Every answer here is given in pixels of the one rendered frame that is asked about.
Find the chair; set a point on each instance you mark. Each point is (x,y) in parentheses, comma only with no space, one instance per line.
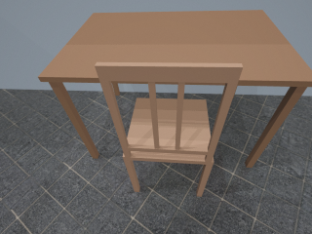
(169,130)

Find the table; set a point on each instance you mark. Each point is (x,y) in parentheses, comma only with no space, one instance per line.
(248,37)

